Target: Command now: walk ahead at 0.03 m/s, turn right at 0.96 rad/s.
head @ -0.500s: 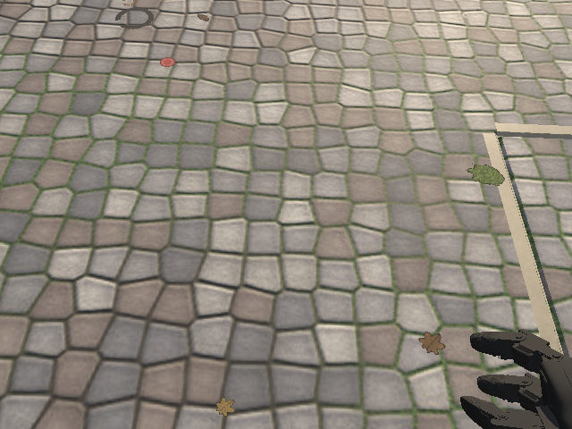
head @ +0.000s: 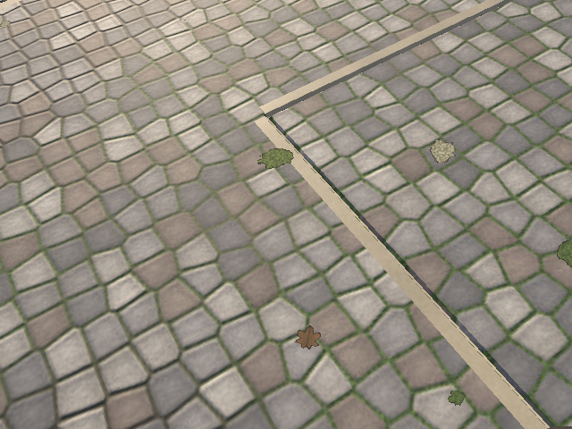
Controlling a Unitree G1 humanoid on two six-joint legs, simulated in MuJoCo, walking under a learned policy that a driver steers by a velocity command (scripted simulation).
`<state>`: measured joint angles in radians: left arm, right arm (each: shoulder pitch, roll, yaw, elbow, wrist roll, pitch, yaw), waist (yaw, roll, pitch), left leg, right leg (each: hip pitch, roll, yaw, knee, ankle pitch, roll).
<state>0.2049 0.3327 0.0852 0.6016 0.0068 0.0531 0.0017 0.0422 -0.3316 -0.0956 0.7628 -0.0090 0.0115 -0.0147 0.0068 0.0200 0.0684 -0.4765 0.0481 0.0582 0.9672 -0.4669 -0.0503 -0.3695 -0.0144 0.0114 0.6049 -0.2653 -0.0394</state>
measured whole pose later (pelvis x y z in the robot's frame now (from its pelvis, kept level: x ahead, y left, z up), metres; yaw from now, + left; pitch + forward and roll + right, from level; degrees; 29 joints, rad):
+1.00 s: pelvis +0.11 +0.06 +0.00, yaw +5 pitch +2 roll -1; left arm 0.39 0.32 0.10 0.74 0.00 -0.07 0.02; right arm 0.12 -0.32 -0.08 0.64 0.04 0.00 0.06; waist 0.08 0.01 -0.01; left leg -0.72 0.13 0.00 0.96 -0.16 -0.02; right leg 0.10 -0.08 -0.22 0.22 -0.34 0.08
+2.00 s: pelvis +0.88 +0.34 -0.02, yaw -23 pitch +2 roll +1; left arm 0.39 0.27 0.08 0.71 -0.03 -0.05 0.02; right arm 0.02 -0.25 -0.02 0.53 0.04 -0.13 -0.01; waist 0.08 -0.01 -0.01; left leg -0.48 -0.01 -0.15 0.58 -0.13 -0.08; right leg -0.18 0.12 0.31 0.82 -0.56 -0.09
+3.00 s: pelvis +1.41 +0.03 -0.01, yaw -33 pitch +2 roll -2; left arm 0.06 0.28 0.06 0.73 0.00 0.00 0.02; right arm 0.23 -0.30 -0.07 0.64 -0.01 -0.02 0.03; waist -0.04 0.00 0.09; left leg -0.50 -0.04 0.02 0.64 -0.17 0.08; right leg -0.37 0.02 -0.04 1.14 -0.54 0.02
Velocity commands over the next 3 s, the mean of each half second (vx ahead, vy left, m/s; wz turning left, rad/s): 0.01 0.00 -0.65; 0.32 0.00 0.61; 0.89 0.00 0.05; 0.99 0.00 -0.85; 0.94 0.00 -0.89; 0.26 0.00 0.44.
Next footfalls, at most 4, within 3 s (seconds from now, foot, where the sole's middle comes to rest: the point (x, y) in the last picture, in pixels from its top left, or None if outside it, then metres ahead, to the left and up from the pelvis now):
0.30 left None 0.13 0.12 -0.77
0.62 right None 0.01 -0.10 -0.77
1.12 left None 0.32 0.26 -0.77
1.60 right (224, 303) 0.75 0.25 -0.77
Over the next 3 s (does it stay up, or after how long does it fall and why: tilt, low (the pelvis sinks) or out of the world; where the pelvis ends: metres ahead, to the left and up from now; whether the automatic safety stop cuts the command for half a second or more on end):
stays up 1.41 0.03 -0.01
